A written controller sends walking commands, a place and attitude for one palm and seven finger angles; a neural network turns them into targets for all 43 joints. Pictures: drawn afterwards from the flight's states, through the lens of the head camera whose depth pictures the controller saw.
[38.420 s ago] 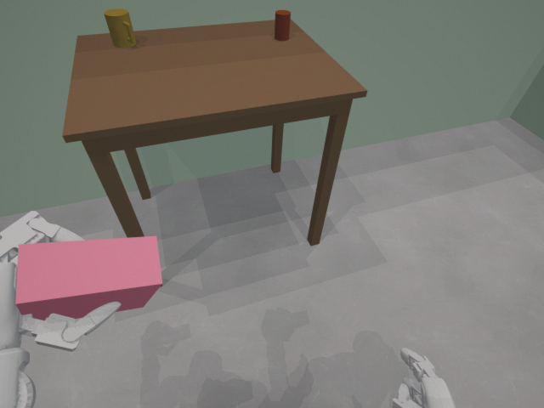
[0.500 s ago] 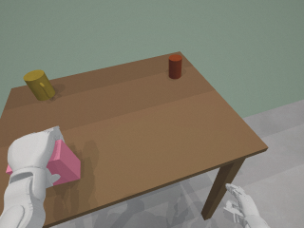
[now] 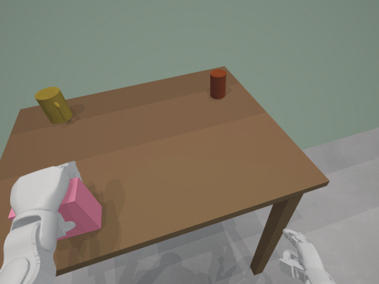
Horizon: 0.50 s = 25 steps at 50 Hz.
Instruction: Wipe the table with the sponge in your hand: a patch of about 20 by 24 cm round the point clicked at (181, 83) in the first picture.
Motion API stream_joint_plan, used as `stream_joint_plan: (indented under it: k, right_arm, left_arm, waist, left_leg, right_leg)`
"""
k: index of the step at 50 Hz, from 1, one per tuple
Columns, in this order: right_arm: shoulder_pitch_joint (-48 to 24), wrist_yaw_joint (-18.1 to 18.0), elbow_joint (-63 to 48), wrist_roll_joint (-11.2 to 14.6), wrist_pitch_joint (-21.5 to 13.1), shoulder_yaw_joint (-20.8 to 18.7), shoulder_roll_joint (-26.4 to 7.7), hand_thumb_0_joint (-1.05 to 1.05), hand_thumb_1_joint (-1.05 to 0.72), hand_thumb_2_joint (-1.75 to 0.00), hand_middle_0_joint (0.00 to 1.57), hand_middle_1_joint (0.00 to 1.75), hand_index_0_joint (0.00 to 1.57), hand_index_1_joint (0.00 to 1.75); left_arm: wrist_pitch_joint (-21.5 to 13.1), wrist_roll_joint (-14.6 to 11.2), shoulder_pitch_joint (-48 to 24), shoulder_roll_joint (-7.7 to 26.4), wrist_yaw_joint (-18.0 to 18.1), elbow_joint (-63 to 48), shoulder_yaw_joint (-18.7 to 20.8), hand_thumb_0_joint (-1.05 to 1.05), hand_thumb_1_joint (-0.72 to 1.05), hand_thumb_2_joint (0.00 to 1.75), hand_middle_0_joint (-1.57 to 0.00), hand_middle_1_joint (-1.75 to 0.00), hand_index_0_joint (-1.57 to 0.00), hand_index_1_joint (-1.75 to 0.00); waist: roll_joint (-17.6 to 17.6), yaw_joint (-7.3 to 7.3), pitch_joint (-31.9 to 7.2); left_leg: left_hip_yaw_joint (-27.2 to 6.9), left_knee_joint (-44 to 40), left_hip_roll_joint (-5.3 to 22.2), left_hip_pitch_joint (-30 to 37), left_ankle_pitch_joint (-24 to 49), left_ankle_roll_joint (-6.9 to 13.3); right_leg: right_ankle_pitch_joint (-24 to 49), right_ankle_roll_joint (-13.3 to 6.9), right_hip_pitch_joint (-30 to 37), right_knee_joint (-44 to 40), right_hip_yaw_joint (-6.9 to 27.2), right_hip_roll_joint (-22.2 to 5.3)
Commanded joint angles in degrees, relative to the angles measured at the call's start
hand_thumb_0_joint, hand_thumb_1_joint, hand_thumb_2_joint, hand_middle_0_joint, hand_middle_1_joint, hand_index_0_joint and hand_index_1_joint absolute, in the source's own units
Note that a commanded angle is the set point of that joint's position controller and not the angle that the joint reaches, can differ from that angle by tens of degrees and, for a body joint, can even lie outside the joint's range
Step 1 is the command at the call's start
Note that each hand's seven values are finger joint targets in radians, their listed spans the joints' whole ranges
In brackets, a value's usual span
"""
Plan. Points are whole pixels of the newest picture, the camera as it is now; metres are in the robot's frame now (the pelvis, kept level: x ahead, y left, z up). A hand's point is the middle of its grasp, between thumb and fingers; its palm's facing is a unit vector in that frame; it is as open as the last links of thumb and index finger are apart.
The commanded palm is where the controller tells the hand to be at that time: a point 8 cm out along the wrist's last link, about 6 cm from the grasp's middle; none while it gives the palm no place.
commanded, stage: lift the sponge slowly off the table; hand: left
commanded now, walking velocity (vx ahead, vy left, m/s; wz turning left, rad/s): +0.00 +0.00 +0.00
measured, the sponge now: (66, 216) +0.21 +0.30 +0.05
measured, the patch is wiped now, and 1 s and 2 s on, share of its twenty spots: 1.00 1.00 1.00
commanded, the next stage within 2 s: bring the sponge back beside the body in 1.74 s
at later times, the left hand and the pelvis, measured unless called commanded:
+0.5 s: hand (50, 197) +0.21 +0.30 +0.12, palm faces +0.06 -0.08 -0.99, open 9.5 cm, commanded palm +0.18 +0.29 +0.19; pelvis -0.01 -0.01 +0.00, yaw +1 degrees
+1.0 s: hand (51, 184) +0.22 +0.29 +0.15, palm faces +0.10 -0.08 -0.99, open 9.5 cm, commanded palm +0.19 +0.30 +0.22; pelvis -0.02 -0.01 +0.00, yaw +1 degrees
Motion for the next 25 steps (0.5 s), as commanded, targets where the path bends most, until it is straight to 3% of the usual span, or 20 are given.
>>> stream_joint_plan:
  k: [1, 3, 4, 5, 6, 7, 9, 10, 11, 12, 14, 15, 18, 19, 20, 22, 24, 25]
  right_arm:
    - [-11.7, -0.5, -9.9, 0.1, -3.5, -2.2, -5.7, 0.0, -0.9, -0.9, 0.2, 0.3, 0.2, 0.3]
    - [-11.6, -0.5, -10.1, -0.1, -3.4, -2.2, -5.9, 0.0, -0.9, -0.9, 0.2, 0.3, 0.2, 0.3]
    - [-13.6, -0.6, -10.7, 0.0, -3.9, -2.0, -5.7, 0.0, -0.9, -0.9, 0.2, 0.3, 0.2, 0.3]
    - [-11.9, -0.7, -10.6, -0.2, -4.2, -2.1, -5.6, 0.0, -0.9, -0.9, 0.2, 0.3, 0.2, 0.3]
    - [-11.4, -0.8, -9.5, -0.2, -4.0, -2.2, -5.8, 0.0, -0.9, -0.9, 0.2, 0.3, 0.2, 0.3]
    - [-11.7, -0.8, -9.5, -0.2, -3.7, -2.1, -5.7, 0.0, -0.9, -0.9, 0.2, 0.3, 0.2, 0.3]
    - [-13.8, -0.8, -10.3, -0.2, -4.1, -2.0, -5.7, 0.0, -0.9, -0.9, 0.2, 0.3, 0.2, 0.3]
    - [-12.2, -1.0, -10.3, -0.4, -4.2, -2.0, -5.6, 0.0, -0.9, -0.9, 0.2, 0.3, 0.2, 0.3]
    - [-12.1, -1.2, -9.3, -0.3, -4.0, -2.0, -5.5, 0.0, -0.9, -0.9, 0.2, 0.3, 0.2, 0.3]
    - [-12.0, -1.3, -9.1, -0.2, -3.7, -2.0, -5.8, 0.0, -0.9, -0.9, 0.2, 0.3, 0.2, 0.3]
    - [-14.4, -1.4, -9.6, 0.0, -3.9, -1.8, -5.9, 0.0, -0.9, -0.9, 0.2, 0.3, 0.2, 0.3]
    - [-13.0, -1.5, -9.8, -0.1, -4.2, -1.8, -5.6, 0.0, -0.9, -0.9, 0.2, 0.3, 0.2, 0.3]
    - [-12.8, -1.7, -8.7, 0.1, -3.7, -1.9, -6.1, 0.0, -0.9, -0.9, 0.2, 0.3, 0.2, 0.3]
    - [-15.2, -1.9, -9.6, 0.3, -4.3, -1.4, -5.8, 0.0, -0.9, -0.9, 0.2, 0.3, 0.2, 0.3]
    - [-13.5, -2.1, -9.3, 0.2, -4.5, -1.5, -6.0, 0.0, -0.9, -0.9, 0.2, 0.3, 0.2, 0.3]
    - [-13.1, -2.4, -8.3, 0.1, -4.3, -1.5, -6.2, 0.0, -0.9, -0.9, 0.2, 0.3, 0.2, 0.3]
    - [-15.5, -2.3, -9.6, 0.2, -4.9, -1.4, -6.1, 0.0, -0.9, -0.9, 0.2, 0.3, 0.2, 0.3]
    - [-13.7, -2.3, -9.7, -0.1, -5.2, -1.5, -5.9, 0.0, -0.9, -0.9, 0.2, 0.3, 0.2, 0.3]
  left_arm:
    - [-0.5, 0.8, -8.5, 11.2, 0.8, -8.7, 6.7, 0.0, 0.1, 1.3, -1.2, -1.6, -1.2, -1.6]
    - [-1.0, 0.6, -9.3, 11.3, 0.6, -11.1, 6.5, 0.0, 0.1, 1.3, -1.2, -1.6, -1.2, -1.6]
    - [-1.0, 0.7, -9.8, 12.9, 0.7, -13.0, 8.1, 0.0, 0.1, 1.3, -1.2, -1.6, -1.2, -1.6]
    - [-1.2, 1.0, -11.1, 12.8, 0.9, -12.8, 7.8, 0.0, 0.1, 1.3, -1.2, -1.6, -1.2, -1.6]
    - [-1.2, 1.1, -9.9, 14.0, 1.1, -10.0, 9.3, 0.0, 0.1, 1.3, -1.2, -1.6, -1.2, -1.6]
    - [-1.2, 0.9, -10.0, 12.0, 0.7, -10.1, 7.5, 0.0, 0.1, 1.3, -1.2, -1.6, -1.2, -1.6]
    - [-1.6, 1.2, -11.8, 15.8, 1.1, -14.0, 10.6, 0.0, 0.1, 1.3, -1.2, -1.6, -1.2, -1.6]
    - [-1.7, 1.5, -13.1, 16.1, 1.4, -13.7, 10.6, 0.0, 0.1, 1.3, -1.2, -1.6, -1.2, -1.6]
    - [-1.4, 1.5, -13.0, 15.8, 1.4, -9.9, 10.4, 0.0, 0.1, 1.3, -1.2, -1.6, -1.2, -1.6]
    - [-1.5, 1.0, -13.5, 15.2, 1.2, -9.6, 9.8, 0.0, 0.1, 1.3, -1.2, -1.6, -1.2, -1.6]
    - [-1.4, 1.0, -15.2, 17.9, 1.0, -11.6, 11.9, 0.0, 0.1, 1.3, -1.2, -1.6, -1.2, -1.6]
    - [-1.3, 0.9, -16.5, 16.2, 0.8, -11.3, 10.2, 0.0, 0.1, 1.3, -1.2, -1.6, -1.2, -1.6]
    - [-1.3, -0.1, -16.3, 16.8, -0.3, -8.4, 10.4, 0.0, 0.1, 1.3, -1.2, -1.6, -1.2, -1.6]
    - [-1.1, -0.3, -17.5, 16.4, -0.8, -10.1, 9.9, 0.0, 0.1, 1.3, -1.2, -1.6, -1.2, -1.6]
    - [-1.2, -0.3, -19.8, 16.5, -1.1, -9.4, 9.2, 0.0, 0.1, 1.3, -1.2, -1.6, -1.2, -1.6]
    - [-1.3, -0.4, -20.3, 16.6, -1.8, -5.6, 9.0, 0.0, 0.1, 1.3, -1.2, -1.6, -1.2, -1.6]
    - [-1.9, -0.2, -20.0, 18.7, -2.3, -10.1, 11.0, 0.0, 0.1, 1.3, -1.2, -1.6, -1.2, -1.6]
    - [-2.3, -0.1, -20.1, 18.2, -2.2, -10.8, 10.5, 0.0, 0.1, 1.3, -1.2, -1.6, -1.2, -1.6]
  waist:
    - [-3.0, 0.62, -7.2]
    - [-1.9, 0.71, -8.1]
    - [-1.0, 1.19, -8.5]
    - [-2.2, 1.04, -9.6]
    - [-2.3, 0.88, -8.3]
    - [-2.8, 0.58, -7.4]
    - [-0.6, 1.38, -8.6]
    - [-1.4, 1.46, -10.5]
    - [-2.3, 0.9, -7.5]
    - [-2.1, 0.54, -7.2]
    - [-0.4, 1.11, -7.5]
    - [-1.3, 0.91, -9.0]
    - [-1.3, 0.48, -7.6]
    - [-0.2, 0.43, -7.5]
    - [-0.5, 0.13, -8.4]
    - [-1.9, -0.42, -6.4]
    - [0.0, 0.78, -9.0]
    - [-0.7, 1.02, -11.4]
  left_leg:
    - [-0.9, -3.5, -0.4, -0.2, 19.5, 1.8]
    - [-1.1, -3.6, -0.5, 0.4, 20.2, 1.8]
    - [-1.6, -3.9, -0.4, 1.0, 19.6, 1.8]
    - [-1.0, -3.2, -0.7, 0.8, 20.7, 2.0]
    - [-1.0, -3.3, -0.6, 0.7, 20.9, 1.8]
    - [-1.0, -3.8, -0.6, 0.7, 20.2, 1.7]
    - [-1.6, -3.9, -0.7, 1.6, 20.0, 1.8]
    - [-1.0, -3.5, -1.0, 1.4, 20.6, 1.9]
    - [-0.9, -3.7, -0.8, 0.9, 19.9, 1.7]
    - [-0.8, -4.0, -0.8, 1.1, 19.1, 1.7]
    - [-1.4, -4.2, -1.1, 1.9, 18.4, 1.7]
    - [-0.7, -3.8, -1.2, 1.8, 19.5, 1.9]
    - [-0.9, -4.4, -1.1, 1.6, 18.9, 1.7]
    - [-1.2, -4.7, -1.2, 2.3, 17.7, 1.8]
    - [-0.6, -4.4, -1.2, 1.9, 17.9, 1.9]
    - [-0.8, -4.9, -1.1, 1.4, 17.0, 1.8]
    - [-1.4, -5.0, -1.3, 2.5, 17.5, 1.9]
    - [-0.8, -4.3, -1.4, 2.4, 19.2, 2.0]
  right_leg:
    - [15.1, -3.9, 5.5, -2.4, 0.3, 1.7]
    - [15.8, -3.9, 6.2, -2.5, 0.3, 1.7]
    - [15.3, -4.4, 6.4, -2.6, 2.0, 2.3]
    - [16.3, -4.1, 6.9, -2.1, 0.5, 1.6]
    - [16.7, -4.2, 6.6, -2.5, 0.8, 1.8]
    - [16.0, -4.0, 6.4, -3.0, 0.5, 1.8]
    - [15.9, -4.7, 7.1, -3.1, 2.9, 2.4]
    - [16.2, -4.3, 8.2, -2.5, 1.2, 1.6]
    - [15.3, -4.2, 6.7, -3.3, 1.1, 1.8]
    - [15.0, -4.1, 6.6, -3.9, 1.2, 1.8]
    - [13.8, -4.7, 6.5, -4.3, 3.5, 2.3]
    - [15.1, -4.3, 7.3, -3.7, 1.6, 1.5]
    - [14.6, -3.9, 6.8, -4.5, 1.2, 1.6]
    - [13.2, -4.3, 6.2, -5.0, 2.9, 2.1]
    - [13.2, -3.9, 6.5, -4.6, 1.0, 1.4]
    - [12.6, -3.7, 5.6, -5.4, 1.0, 1.4]
    - [13.0, -4.4, 7.0, -5.0, 3.0, 1.8]
    - [14.7, -4.0, 8.5, -3.9, 1.2, 1.1]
